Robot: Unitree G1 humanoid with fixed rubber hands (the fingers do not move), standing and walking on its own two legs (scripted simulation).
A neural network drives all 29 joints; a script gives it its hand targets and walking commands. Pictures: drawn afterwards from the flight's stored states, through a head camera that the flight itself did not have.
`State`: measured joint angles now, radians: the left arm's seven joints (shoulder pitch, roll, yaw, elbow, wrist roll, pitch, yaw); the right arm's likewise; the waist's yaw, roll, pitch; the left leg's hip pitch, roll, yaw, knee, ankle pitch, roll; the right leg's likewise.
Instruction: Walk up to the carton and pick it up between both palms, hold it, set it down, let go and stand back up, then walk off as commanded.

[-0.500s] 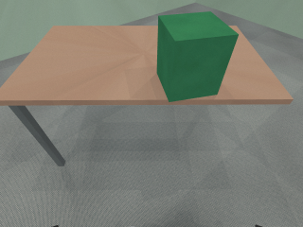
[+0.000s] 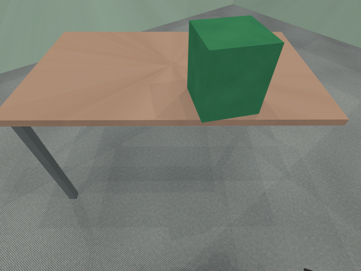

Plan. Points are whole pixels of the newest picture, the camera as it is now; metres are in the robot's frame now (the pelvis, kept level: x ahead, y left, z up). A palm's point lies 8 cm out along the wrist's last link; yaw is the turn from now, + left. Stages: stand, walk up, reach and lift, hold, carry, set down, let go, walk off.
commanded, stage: stand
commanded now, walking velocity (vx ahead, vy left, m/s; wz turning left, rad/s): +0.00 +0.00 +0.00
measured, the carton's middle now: (226, 69) +0.76 -0.11 +0.06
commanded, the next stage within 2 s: none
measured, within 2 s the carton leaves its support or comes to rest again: neither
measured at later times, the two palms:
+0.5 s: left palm out of the picture +0.07 +0.31 -0.11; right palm out of the picture +0.10 -0.28 -0.10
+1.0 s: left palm out of the picture +0.07 +0.31 -0.11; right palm out of the picture +0.10 -0.28 -0.10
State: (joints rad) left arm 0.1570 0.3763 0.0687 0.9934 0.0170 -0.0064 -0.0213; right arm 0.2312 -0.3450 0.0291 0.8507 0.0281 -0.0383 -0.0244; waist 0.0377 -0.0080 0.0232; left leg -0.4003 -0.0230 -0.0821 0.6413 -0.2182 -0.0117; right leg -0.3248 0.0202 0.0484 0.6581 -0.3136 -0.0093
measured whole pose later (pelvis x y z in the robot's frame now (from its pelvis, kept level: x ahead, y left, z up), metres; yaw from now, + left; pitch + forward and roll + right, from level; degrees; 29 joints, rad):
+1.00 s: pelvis +0.01 +0.00 +0.00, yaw +0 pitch -1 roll -1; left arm 0.16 0.38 0.07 1.00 0.02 -0.01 -0.02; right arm 0.23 -0.34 0.03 0.85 0.03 -0.04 -0.02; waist 0.04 -0.01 0.02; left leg -0.40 -0.02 -0.08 0.63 -0.22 -0.01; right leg -0.32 0.02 0.05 0.65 -0.31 -0.01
